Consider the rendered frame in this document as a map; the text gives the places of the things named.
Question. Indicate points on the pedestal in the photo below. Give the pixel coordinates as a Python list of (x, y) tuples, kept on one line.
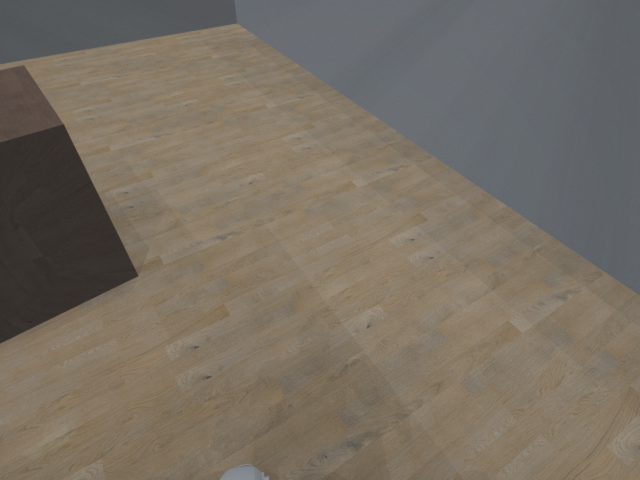
[(58, 245)]

